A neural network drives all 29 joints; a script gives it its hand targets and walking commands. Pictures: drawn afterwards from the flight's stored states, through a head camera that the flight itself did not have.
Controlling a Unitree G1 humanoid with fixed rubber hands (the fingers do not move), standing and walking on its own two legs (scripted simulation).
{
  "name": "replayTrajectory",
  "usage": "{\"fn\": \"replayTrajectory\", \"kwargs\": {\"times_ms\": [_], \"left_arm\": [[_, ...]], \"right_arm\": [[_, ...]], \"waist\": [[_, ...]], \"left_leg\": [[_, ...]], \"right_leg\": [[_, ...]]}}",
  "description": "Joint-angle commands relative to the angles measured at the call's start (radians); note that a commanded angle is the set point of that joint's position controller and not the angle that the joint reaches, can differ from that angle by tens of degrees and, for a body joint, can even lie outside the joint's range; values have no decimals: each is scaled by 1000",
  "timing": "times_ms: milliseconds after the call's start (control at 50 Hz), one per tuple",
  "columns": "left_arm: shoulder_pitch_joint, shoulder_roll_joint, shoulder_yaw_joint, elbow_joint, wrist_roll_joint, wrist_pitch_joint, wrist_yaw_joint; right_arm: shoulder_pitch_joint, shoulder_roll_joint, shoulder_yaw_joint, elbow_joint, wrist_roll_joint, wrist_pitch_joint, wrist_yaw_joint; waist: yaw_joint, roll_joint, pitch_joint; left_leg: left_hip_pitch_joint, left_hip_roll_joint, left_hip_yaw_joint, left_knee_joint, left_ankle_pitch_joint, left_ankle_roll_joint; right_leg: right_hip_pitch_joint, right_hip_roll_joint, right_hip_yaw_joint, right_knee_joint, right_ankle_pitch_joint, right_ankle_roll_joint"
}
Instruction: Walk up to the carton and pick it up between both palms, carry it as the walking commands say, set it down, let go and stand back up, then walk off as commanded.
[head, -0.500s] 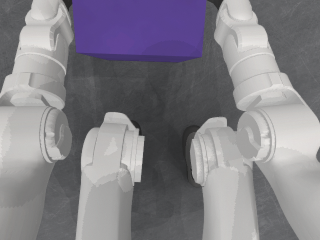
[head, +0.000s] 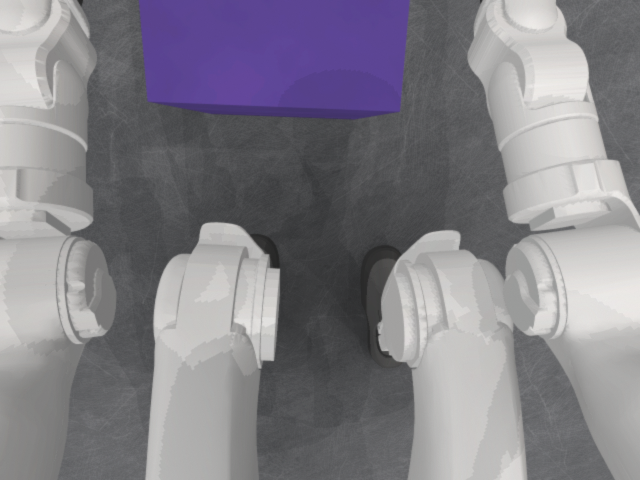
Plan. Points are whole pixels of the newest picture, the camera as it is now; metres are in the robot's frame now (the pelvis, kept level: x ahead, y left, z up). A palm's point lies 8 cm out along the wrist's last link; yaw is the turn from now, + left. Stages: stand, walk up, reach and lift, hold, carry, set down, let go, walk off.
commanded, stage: set down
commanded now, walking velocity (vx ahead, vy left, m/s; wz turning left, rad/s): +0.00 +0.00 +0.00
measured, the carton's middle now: (282, 5) +0.54 +0.08 -0.25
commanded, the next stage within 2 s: let go in 1.26 s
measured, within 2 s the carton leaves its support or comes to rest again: neither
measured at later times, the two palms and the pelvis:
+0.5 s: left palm out of the picture +0.53 +0.26 -0.02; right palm out of the picture +0.55 -0.12 -0.02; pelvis -0.01 +0.01 +0.12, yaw +1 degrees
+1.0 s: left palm out of the picture +0.53 +0.27 +0.13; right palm out of the picture +0.55 -0.12 +0.12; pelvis +0.01 +0.01 +0.25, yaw +3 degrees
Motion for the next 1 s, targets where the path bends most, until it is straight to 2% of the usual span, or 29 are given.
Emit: {"fn": "replayTrajectory", "kwargs": {"times_ms": [0, 20, 80, 120, 180, 200, 220, 240, 260, 280, 300, 320, 360, 400, 440, 460, 480, 500, 520, 540, 600, 680, 720, 840, 860, 900, 940, 960, 980], "left_arm": [[-367, 212, 49, -197, 48, 1, 3], [-362, 208, 31, -261, 50, 10, 5], [-372, 184, 47, -149, 42, 39, 2], [-391, 211, 73, -207, 51, 38, 9], [-405, 159, 7, -289, 16, 54, 1], [-394, 165, 18, -240, 43, 69, 12], [-437, 172, 12, -301, 19, 72, 11], [-432, 175, 22, -260, 12, 79, 15], [-440, 235, 63, -262, 23, 87, 16], [-458, 202, 33, -292, 12, 99, 11], [-400, 168, 11, -277, -4, 108, 14], [-404, 187, 23, -252, 27, 112, 9], [-352, 148, -3, -257, 48, 125, 9], [-377, 183, 34, -318, 58, 123, 12], [-350, 191, 41, -394, 37, 139, 19], [-343, 213, 66, -324, 91, 147, 16], [-353, 204, 51, -436, 76, 145, 22], [-349, 239, 75, -465, 85, 147, 22], [-344, 204, 49, -437, 53, 160, 18], [-368, 226, 71, -502, 53, 156, 18], [-361, 222, 77, -457, 33, 185, 13], [-322, 166, 26, -428, 11, 200, 0], [-325, 184, 22, -416, 31, 204, -9], [-274, 194, 55, -373, 46, 171, -34], [-298, 206, 59, -451, 29, 160, -27], [-283, 217, 75, -384, 55, 158, -31], [-264, 208, 50, -461, 34, 151, -35], [-305, 223, 74, -493, 57, 144, -31], [-304, 177, 51, -426, 47, 155, -30]], "right_arm": [[-302, -57, -72, -235, -24, 3, -14], [-278, -41, -73, -210, -29, 16, -18], [-316, -76, -113, -199, -84, 31, -24], [-322, -85, -138, -251, -108, 38, -34], [-314, -107, -160, -324, -116, 43, -44], [-341, -93, -157, -351, -103, 48, -34], [-321, -126, -159, -335, -98, 58, -35], [-363, -103, -133, -355, -88, 65, -34], [-312, -123, -161, -325, -123, 79, -41], [-343, -76, -120, -349, -83, 90, -35], [-317, -104, -141, -347, -95, 94, -33], [-289, -55, -114, -287, -74, 104, -22], [-228, -76, -166, -297, -92, 106, -13], [-266, -85, -118, -386, -56, 105, -9], [-214, -112, -138, -390, -55, 122, -3], [-199, -111, -155, -337, -90, 127, 1], [-256, -115, -150, -489, -63, 122, 2], [-243, -122, -138, -465, -61, 135, 2], [-245, -123, -133, -487, -59, 140, 5], [-236, -104, -114, -485, -39, 149, 8], [-228, -116, -109, -441, -57, 178, 1], [-210, -141, -155, -474, -74, 182, -3], [-191, -105, -121, -418, -53, 194, 8], [-148, -135, -183, -453, -133, 159, 2], [-134, -115, -169, -434, -127, 164, -8], [-129, -96, -137, -431, -116, 164, 0], [-137, -87, -132, -521, -79, 151, 8], [-193, -102, -134, -571, -64, 144, 7], [-160, -108, -149, -495, -84, 149, 13]], "waist": [[73, 145, -1895], [62, 169, -1955], [18, 96, -1780], [18, 54, -1873], [-40, 123, -1951], [1, 120, -1940], [-25, 149, -1971], [-10, 103, -1964], [-44, 53, -1964], [1, 97, -1994], [-41, 83, -1989], [-1, 110, -1933], [-59, 132, -2011], [0, 137, -2140], [-13, 158, -2244], [-1, 158, -2133], [11, 155, -2221], [21, 140, -2233], [-4, 120, -2194], [16, 110, -2222], [-8, 107, -2174], [-58, 132, -2216], [-12, 196, -2155], [-77, 97, -2093], [-75, 74, -2160], [-16, 99, -2171], [-35, 96, -2244], [0, 130, -2269], [-44, 126, -2176]], "left_leg": [[1012, -1, 2, -258, 528, -15], [1042, -4, -1, -281, 504, -14], [880, -7, 4, -338, 374, -14], [917, -17, 10, -341, 389, -4], [1016, -28, 15, -364, 461, -25], [1068, -25, -10, -412, 436, -17], [1081, -21, -1, -415, 442, -29], [1038, -28, 1, -427, 430, -19], [1019, -19, 3, -446, 351, -16], [1050, -28, -3, -451, 405, -17], [1034, -27, -7, -481, 401, -15], [1046, -21, 2, -512, 397, -15], [1228, -22, -56, -550, 482, -21], [1291, -26, -26, -546, 544, -26], [1375, -32, -32, -570, 638, -31], [1327, -29, -38, -590, 582, -36], [1443, -30, -50, -607, 659, -30], [1442, -31, -42, -612, 666, -27], [1462, -30, -55, -637, 666, -20], [1433, -35, -44, -644, 636, -30], [1385, -39, -31, -701, 540, -24], [1535, -36, -54, -762, 615, -34], [1583, -35, -53, -811, 643, -36], [1504, -34, -41, -897, 651, -28], [1550, -52, -45, -927, 702, -22], [1573, -45, -28, -951, 716, -24], [1699, -33, -62, -1001, 777, -21], [1695, -41, -52, -1015, 808, -21], [1718, -32, -61, -1055, 737, -22]], "right_leg": [[572, -5, -58, -244, 307, -5], [638, -6, -48, -253, 312, -14], [613, -11, -62, -294, 249, -11], [696, -5, -53, -314, 274, -1], [713, -3, -62, -364, 337, -15], [679, -5, -75, -369, 284, -7], [672, -8, -69, -393, 294, -16], [743, -8, -60, -418, 299, -12], [782, -15, -59, -438, 259, -8], [802, -18, -41, -448, 305, -12], [831, -14, -50, -464, 307, -12], [791, -11, -44, -491, 283, -9], [730, 2, -78, -506, 304, -10], [773, -1, -64, -545, 348, -9], [855, 8, -64, -558, 402, -6], [784, -2, -67, -576, 338, -8], [828, 11, -66, -585, 378, -6], [840, 10, -59, -609, 379, -7], [812, 9, -68, -628, 361, -4], [849, 3, -57, -632, 376, -8], [956, -8, -26, -707, 347, -13], [940, -1, -53, -756, 382, -12], [941, -8, -34, -813, 371, -10], [1150, -8, -12, -933, 496, -7], [1222, -4, -11, -945, 544, 3], [1230, -13, 16, -988, 552, 1], [1254, -7, -11, -1014, 567, 13], [1284, -8, 6, -1024, 613, 11], [1244, -12, -3, -1074, 532, 4]]}}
